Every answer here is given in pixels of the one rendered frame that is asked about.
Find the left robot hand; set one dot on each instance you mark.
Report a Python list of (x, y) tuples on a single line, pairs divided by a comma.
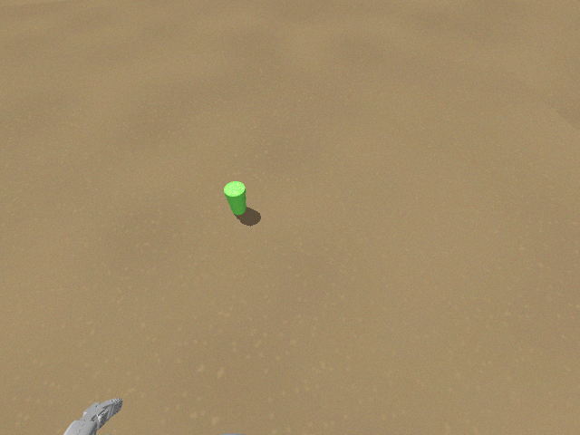
[(94, 418)]

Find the cup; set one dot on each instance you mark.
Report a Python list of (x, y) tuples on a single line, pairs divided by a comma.
[(235, 193)]

